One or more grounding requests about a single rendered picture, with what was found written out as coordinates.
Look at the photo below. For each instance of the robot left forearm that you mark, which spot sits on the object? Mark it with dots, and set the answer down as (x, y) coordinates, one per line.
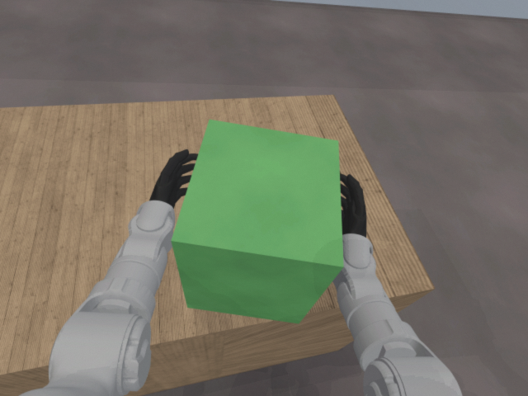
(135, 274)

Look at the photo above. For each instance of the left robot hand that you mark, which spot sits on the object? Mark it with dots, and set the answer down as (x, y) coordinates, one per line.
(167, 187)

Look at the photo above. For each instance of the pedestal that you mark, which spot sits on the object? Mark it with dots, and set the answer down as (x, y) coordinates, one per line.
(72, 178)

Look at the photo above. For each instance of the robot right forearm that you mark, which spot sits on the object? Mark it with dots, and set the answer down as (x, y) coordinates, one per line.
(376, 328)

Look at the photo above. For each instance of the right robot hand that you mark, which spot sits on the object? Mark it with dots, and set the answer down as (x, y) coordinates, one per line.
(354, 212)

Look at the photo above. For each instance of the carton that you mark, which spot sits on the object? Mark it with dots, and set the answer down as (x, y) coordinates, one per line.
(259, 233)

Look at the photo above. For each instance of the robot left upper arm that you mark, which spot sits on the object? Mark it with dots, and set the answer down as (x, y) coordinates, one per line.
(100, 354)

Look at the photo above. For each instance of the robot right upper arm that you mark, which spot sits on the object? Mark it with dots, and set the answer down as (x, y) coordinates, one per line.
(408, 376)

